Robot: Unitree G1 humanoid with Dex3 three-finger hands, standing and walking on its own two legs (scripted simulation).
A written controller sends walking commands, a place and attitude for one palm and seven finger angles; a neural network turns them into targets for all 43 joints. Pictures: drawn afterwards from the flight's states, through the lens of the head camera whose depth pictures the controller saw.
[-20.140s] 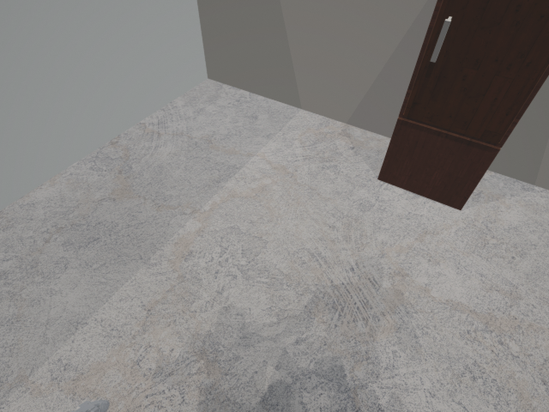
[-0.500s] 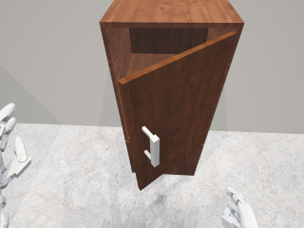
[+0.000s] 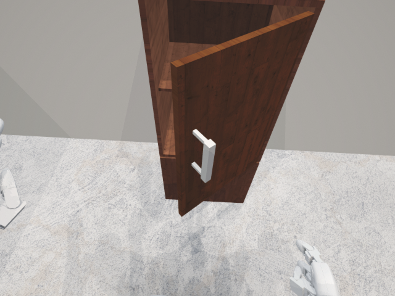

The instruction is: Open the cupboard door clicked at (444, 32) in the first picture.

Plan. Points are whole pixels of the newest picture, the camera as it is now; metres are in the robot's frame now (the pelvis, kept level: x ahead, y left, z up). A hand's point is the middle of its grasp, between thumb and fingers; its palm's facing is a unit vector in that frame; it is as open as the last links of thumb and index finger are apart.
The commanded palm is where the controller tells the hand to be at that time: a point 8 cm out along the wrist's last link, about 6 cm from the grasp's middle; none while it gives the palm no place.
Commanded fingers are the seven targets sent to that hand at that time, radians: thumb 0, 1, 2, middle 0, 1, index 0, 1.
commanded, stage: step back with the hand held close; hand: left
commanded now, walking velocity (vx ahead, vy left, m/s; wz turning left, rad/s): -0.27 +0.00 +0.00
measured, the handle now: (201, 157) +0.42 +0.03 +0.01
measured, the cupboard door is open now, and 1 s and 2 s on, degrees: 41 41 41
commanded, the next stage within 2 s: stop stepping back and stand still in 0.90 s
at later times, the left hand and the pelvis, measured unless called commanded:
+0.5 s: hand out of the picture +0.15 +0.26 +0.17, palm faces +0.44 -0.74 -0.50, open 7.4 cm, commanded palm +0.07 +0.31 +0.19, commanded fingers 0.00 0.90 0.90 -0.20 -0.30 -0.20 -0.30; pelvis -0.06 +0.00 -0.01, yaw +3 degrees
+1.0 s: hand out of the picture +0.09 +0.20 +0.18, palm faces +0.25 -0.82 -0.51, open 7.4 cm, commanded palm +0.02 +0.25 +0.19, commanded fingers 0.00 0.90 0.90 -0.20 -0.30 -0.20 -0.30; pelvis -0.14 -0.04 +0.02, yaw -4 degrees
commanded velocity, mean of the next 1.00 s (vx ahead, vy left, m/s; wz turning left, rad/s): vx -0.37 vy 0.00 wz -0.01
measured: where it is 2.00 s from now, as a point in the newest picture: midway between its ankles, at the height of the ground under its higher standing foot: outside the picture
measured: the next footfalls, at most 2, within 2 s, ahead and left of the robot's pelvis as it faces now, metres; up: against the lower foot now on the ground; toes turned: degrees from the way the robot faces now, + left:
right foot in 0.70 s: -0.16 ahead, -0.13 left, +0.00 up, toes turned +1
left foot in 0.90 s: -0.04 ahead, +0.04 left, +0.00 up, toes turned -1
